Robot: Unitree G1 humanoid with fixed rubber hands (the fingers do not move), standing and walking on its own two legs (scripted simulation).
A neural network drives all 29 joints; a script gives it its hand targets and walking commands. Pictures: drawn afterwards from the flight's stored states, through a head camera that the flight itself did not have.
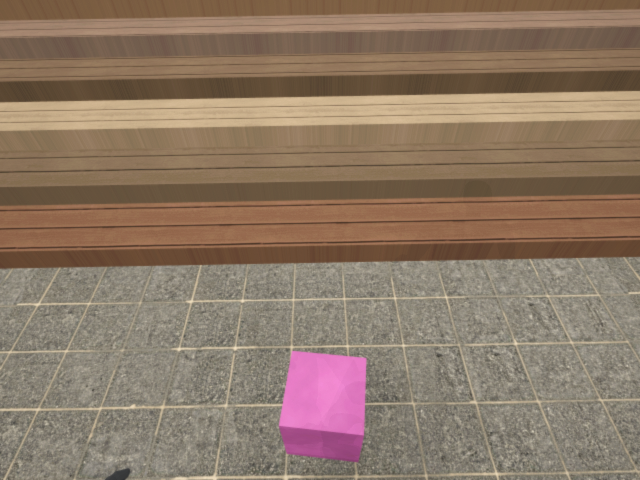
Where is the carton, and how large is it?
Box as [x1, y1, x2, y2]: [279, 351, 365, 461]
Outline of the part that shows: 292,351 279,422 279,427 286,452 292,454 357,461 363,437 365,358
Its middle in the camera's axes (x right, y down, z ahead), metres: +0.01 +0.49 +1.09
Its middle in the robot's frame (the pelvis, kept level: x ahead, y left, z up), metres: +0.45 +0.03 -0.66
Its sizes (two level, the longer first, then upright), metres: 0.210 0.200 0.250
